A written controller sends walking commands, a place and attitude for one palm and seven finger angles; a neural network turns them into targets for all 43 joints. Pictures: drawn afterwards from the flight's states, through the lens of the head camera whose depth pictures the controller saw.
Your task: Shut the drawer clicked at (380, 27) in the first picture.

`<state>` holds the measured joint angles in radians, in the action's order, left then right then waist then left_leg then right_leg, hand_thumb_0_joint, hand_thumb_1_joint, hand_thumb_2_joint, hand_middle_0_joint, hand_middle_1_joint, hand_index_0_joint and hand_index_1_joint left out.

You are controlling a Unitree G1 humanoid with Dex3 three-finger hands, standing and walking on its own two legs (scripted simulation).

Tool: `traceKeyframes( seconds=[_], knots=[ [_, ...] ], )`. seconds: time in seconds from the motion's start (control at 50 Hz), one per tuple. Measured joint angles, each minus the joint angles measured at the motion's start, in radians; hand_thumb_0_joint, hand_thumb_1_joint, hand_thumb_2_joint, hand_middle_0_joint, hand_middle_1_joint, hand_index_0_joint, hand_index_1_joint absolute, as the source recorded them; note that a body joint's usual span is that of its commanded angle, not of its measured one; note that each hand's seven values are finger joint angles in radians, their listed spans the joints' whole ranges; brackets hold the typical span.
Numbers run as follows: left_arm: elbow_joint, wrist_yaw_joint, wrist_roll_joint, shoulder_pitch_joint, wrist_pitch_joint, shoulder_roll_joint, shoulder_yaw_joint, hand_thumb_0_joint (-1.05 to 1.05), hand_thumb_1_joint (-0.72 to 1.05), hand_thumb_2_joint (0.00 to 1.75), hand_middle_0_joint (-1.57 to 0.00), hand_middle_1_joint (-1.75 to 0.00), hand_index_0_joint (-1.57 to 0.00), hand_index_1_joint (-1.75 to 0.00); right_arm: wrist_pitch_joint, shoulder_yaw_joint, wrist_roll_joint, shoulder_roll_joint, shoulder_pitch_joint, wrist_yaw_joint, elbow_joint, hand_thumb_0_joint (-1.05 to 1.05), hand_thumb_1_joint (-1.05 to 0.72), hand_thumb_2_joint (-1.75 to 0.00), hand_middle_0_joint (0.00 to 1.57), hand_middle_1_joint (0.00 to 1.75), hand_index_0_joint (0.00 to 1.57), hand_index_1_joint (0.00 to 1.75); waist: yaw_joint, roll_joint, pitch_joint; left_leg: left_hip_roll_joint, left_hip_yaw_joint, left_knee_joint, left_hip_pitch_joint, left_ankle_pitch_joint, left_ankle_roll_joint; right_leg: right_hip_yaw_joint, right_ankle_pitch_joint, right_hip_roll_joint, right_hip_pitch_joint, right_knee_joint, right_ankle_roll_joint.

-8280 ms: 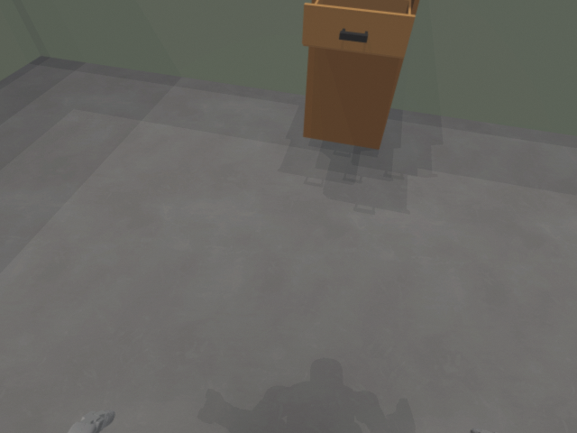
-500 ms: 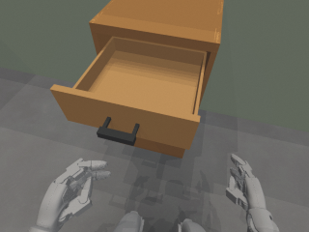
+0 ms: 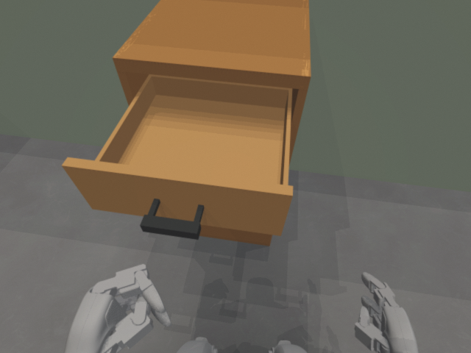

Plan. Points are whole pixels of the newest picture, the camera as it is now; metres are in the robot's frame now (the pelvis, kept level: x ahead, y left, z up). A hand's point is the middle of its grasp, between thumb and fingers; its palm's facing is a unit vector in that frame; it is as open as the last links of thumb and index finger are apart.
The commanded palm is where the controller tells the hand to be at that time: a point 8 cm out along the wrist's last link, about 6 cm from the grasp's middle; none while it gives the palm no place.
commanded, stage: raise the hand and make a fist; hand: left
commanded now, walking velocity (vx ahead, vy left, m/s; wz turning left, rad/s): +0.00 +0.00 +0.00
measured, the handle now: (174, 217) +0.34 +0.13 +0.03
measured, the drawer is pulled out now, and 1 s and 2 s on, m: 0.29 0.29 0.29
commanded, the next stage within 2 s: bring the fist close to the handle in 0.86 s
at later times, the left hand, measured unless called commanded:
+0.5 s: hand (145, 324) +0.15 +0.11 +0.13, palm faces -0.09 -1.00 -0.04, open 3.2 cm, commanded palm +0.11 +0.17 +0.13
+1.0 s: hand (152, 321) +0.16 +0.11 +0.12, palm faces -0.10 -0.99 -0.05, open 3.3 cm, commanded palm +0.12 +0.17 +0.12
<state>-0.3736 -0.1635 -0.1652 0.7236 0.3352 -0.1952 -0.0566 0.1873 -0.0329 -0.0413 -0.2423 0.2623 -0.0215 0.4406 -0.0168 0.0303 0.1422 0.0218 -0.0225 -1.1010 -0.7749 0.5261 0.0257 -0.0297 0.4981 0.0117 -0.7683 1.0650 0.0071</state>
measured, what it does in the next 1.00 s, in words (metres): stands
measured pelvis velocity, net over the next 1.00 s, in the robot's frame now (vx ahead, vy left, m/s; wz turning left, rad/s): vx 0.02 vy -0.01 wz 0.01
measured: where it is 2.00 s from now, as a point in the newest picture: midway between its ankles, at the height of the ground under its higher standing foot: outside the picture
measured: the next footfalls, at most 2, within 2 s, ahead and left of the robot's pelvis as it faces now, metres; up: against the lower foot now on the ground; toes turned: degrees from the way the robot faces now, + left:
none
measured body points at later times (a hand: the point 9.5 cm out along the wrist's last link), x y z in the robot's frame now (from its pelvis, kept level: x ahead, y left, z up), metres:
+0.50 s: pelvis +0.02 -0.01 +0.01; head +0.03 -0.02 +0.46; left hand +0.15 +0.17 +0.13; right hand +0.22 -0.22 -0.03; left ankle +0.01 +0.10 -0.66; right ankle +0.02 -0.12 -0.66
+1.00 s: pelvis +0.02 -0.01 +0.02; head +0.03 -0.03 +0.47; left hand +0.16 +0.16 +0.13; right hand +0.21 -0.24 -0.03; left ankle +0.01 +0.10 -0.66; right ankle +0.02 -0.12 -0.66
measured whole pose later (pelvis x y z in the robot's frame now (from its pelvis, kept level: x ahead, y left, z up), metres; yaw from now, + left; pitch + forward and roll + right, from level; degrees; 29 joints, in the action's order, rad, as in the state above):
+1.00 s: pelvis +0.02 -0.01 +0.02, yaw +1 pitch +9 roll -1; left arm -0.50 -0.19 -0.18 0.82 0.27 -0.20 -0.05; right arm 0.18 0.00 -0.06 -0.21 0.27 -0.02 0.41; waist 0.00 0.05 0.15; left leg 0.01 -0.04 -1.01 -0.65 0.51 0.01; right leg -0.04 0.49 0.02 -0.64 0.98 0.03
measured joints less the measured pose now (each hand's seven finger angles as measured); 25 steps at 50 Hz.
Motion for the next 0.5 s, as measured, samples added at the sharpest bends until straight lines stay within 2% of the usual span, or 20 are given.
traceKeyframes(
  seconds=[0.1, 0.28, 0.5],
  knots=[
    [-0.045, 0.016, 0.004, 0.028, -0.026, 0.001, -0.004, 0.02, 0.9, 0.9, -1.17, -1.35, -1.16, -1.35, -0.024, 0.018, -0.002, 0.022, -0.02, 0.006, -0.046, 0.02, -0.9, -0.9, 0.19, 0.3, 0.2, 0.3, 0.012, 0.004, 0.01, -0.002, -0.004, 0.016, 0.03, 0.003, -0.001, -0.004, 0.002, 0.002, 0.032, -0.02, 0.001],
    [-0.117, -0.004, 0.008, 0.084, -0.064, -0.001, -0.015, 0.02, 0.9, 0.9, -1.33, -1.52, -1.33, -1.52, -0.047, 0.052, -0.004, 0.051, -0.022, 0.018, -0.077, 0.02, -0.9, -0.9, 0.2, 0.3, 0.2, 0.3, 0.033, 0.012, 0.017, -0.003, -0.013, 0.047, 0.075, 0.002, -0.005, -0.011, 0.003, 0.003, 0.081, -0.052, 0.004],
    [-0.178, -0.014, -0.007, 0.129, -0.078, -0.01, -0.005, 0.02, 0.9, 0.9, -1.39, -1.59, -1.39, -1.59, -0.039, 0.042, -0.014, 0.036, 0.01, 0.012, -0.062, 0.02, -0.9, -0.9, 0.2, 0.3, 0.2, 0.3, 0.034, 0.024, 0.013, -0.005, -0.018, 0.07, 0.11, -0.003, -0.011, -0.016, 0.0, 0.005, 0.115, -0.072, 0.01]
  ],
)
